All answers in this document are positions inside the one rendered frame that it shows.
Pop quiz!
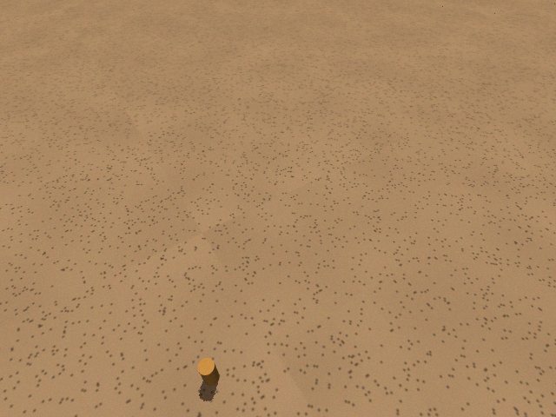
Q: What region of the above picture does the can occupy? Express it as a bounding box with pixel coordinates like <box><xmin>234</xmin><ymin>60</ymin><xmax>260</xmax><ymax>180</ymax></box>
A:
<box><xmin>198</xmin><ymin>358</ymin><xmax>220</xmax><ymax>386</ymax></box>

